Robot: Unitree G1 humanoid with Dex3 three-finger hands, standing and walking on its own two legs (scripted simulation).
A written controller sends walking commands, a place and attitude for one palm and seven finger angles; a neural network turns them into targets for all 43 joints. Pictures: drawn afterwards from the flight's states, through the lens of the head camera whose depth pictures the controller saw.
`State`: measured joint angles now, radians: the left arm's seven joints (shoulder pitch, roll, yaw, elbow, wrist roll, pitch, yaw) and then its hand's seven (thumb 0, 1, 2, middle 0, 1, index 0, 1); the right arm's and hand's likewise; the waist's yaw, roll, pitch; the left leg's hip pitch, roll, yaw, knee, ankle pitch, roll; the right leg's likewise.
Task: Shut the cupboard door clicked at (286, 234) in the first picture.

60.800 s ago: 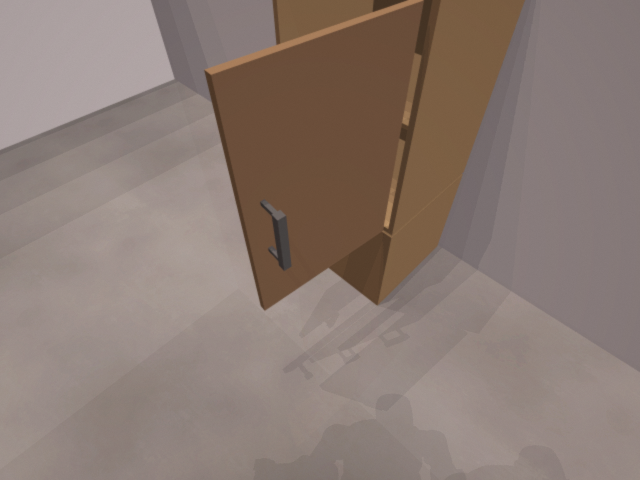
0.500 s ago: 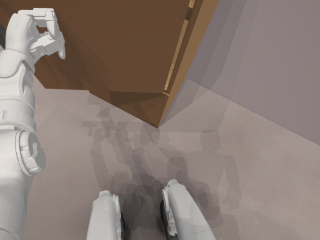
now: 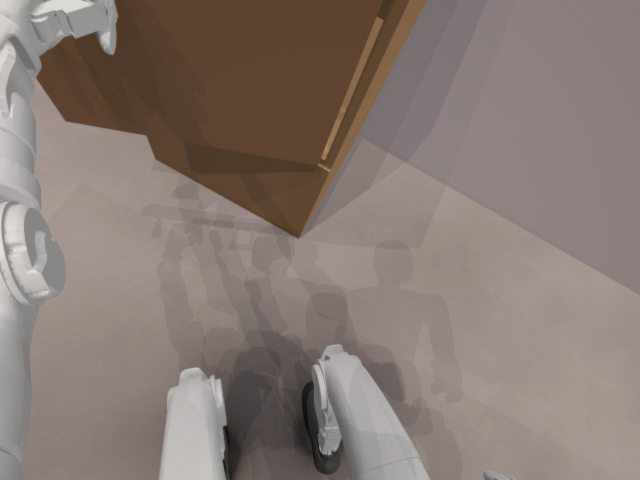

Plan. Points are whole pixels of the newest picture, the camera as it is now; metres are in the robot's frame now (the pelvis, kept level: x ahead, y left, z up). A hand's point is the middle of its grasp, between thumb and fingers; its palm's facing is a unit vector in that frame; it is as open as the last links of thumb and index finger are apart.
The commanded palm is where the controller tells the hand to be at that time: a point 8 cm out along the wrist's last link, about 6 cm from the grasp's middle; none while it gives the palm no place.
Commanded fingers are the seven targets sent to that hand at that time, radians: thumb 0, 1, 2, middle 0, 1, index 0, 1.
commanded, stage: pull the fist back off the door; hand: left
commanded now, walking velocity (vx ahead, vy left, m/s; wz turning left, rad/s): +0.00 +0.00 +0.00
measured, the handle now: out of the picture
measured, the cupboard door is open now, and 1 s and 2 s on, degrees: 22 18 18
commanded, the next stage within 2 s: draw the hand back to the body in 0.96 s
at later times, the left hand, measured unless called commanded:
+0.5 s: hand (140, 1) +0.60 +0.11 +0.10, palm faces +0.08 -1.00 -0.02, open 3.1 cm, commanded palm +0.56 +0.14 +0.10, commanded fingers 0.00 0.90 0.90 -1.30 -1.50 -1.30 -1.50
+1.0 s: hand (138, 79) +0.52 +0.12 +0.09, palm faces +0.08 -1.00 -0.03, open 3.1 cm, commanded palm +0.50 +0.16 +0.10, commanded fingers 0.00 0.90 0.90 -1.30 -1.50 -1.30 -1.50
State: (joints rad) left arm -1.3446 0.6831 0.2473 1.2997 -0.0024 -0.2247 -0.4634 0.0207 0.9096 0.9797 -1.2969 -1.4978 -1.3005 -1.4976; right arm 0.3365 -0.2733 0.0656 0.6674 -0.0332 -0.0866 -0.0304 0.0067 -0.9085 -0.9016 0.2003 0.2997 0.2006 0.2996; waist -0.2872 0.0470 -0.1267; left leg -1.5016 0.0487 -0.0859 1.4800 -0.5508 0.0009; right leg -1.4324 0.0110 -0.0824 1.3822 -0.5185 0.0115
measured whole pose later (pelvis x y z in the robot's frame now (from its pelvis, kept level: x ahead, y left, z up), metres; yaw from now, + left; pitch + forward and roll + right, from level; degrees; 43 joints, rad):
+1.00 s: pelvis +0.03 -0.01 +0.05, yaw +3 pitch +25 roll -2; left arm -0.81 0.24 0.25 1.08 -0.02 -0.53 0.03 0.02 0.90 0.90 -1.30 -1.50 -1.30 -1.50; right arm 0.27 -0.25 -0.02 0.61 -0.06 0.04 0.05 0.01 -0.91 -0.90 0.20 0.30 0.20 0.30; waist -0.15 0.03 -0.16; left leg -1.16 0.03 -0.04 1.27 -0.54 -0.02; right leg -1.14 -0.01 -0.04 1.24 -0.54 0.00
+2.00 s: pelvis +0.07 +0.00 +0.16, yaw +4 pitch -1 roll +0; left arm 0.21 0.28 0.16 -0.08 -0.05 -0.04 0.11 0.02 0.89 0.90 -0.82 -0.97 -0.82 -0.97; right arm 0.16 -0.21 0.07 0.55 0.02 -0.03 -0.09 0.01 -0.91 -0.90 0.20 0.30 0.20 0.30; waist 0.05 0.06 -0.03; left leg -0.19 0.00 0.00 0.51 -0.30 0.00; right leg -0.18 -0.03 -0.02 0.51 -0.30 0.02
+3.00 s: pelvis +0.06 +0.00 +0.17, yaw +4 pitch +0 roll -1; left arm 0.53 0.36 0.39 -0.37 -0.05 -0.17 0.12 0.01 0.89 0.90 -0.21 -0.30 -0.21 -0.30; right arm 0.19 -0.26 -0.01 0.61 0.01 -0.04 -0.08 0.02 -0.91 -0.90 0.20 0.30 0.20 0.30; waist 0.01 0.09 -0.02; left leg -0.24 0.01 -0.01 0.51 -0.27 0.00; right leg -0.21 -0.03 -0.03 0.47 -0.26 0.02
